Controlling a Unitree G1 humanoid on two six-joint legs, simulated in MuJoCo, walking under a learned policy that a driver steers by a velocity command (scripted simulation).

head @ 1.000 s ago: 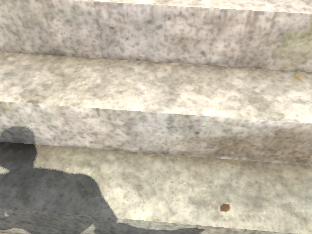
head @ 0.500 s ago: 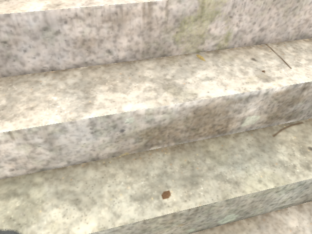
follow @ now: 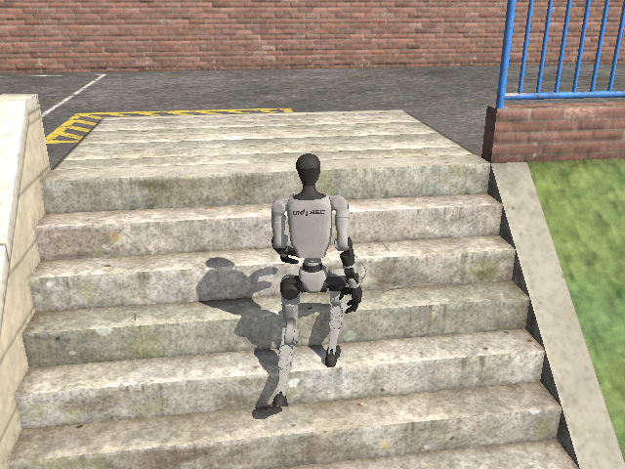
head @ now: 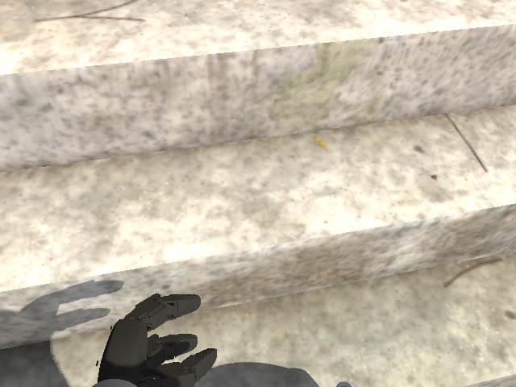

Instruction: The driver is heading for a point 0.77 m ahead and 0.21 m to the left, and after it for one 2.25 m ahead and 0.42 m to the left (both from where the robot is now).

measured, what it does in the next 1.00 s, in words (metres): climbs, turning left: left foot 0.20 m higher, then right foot 0.21 m higher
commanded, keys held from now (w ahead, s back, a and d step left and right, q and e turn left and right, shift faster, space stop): w+q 0.88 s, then w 0.12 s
